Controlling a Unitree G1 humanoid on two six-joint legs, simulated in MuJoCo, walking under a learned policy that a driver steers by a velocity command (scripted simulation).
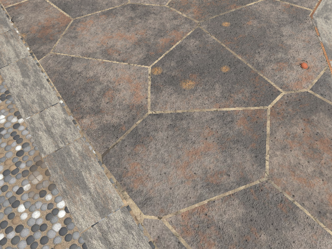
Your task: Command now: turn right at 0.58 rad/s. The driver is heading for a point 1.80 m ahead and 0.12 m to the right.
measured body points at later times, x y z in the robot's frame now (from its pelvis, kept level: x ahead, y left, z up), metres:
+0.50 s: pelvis +0.01 +0.03 +0.00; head +0.04 +0.04 +0.45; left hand +0.21 +0.28 -0.11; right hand +0.06 -0.26 -0.11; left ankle +0.03 +0.15 -0.74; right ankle -0.04 -0.11 -0.70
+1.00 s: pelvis +0.06 +0.03 -0.01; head +0.07 +0.05 +0.44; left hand +0.18 +0.29 -0.14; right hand +0.10 -0.28 -0.11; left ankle +0.10 +0.12 -0.75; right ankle -0.04 -0.11 -0.74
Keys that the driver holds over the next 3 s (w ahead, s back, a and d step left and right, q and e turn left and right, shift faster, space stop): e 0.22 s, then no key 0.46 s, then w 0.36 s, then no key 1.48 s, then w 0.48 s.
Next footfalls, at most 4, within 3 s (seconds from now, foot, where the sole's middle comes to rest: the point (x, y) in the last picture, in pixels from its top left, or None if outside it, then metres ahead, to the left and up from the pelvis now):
0.24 left None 0.07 0.14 -0.78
0.58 right None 0.00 -0.11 -0.78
0.98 left None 0.13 0.11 -0.78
1.42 right None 0.31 -0.13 -0.78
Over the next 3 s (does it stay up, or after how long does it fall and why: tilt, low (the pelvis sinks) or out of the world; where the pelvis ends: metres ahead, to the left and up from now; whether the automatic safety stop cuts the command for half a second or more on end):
stays up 0.39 -0.08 0.00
